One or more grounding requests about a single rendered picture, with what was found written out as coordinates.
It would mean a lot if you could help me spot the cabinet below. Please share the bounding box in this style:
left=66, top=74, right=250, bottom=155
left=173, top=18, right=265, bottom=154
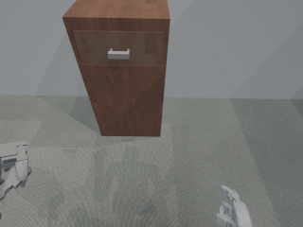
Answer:
left=62, top=0, right=170, bottom=137

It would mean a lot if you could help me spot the drawer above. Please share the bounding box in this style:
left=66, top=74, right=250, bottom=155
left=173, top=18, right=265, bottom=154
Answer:
left=72, top=30, right=164, bottom=66

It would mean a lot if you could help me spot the robot right hand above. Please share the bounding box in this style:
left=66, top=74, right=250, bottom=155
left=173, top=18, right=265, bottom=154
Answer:
left=216, top=185, right=254, bottom=227

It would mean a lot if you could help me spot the robot left hand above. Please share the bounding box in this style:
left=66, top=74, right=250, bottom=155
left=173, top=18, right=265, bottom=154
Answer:
left=0, top=141, right=32, bottom=201

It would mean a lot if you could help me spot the handle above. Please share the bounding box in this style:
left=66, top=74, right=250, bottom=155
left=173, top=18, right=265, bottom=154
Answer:
left=107, top=48, right=130, bottom=60

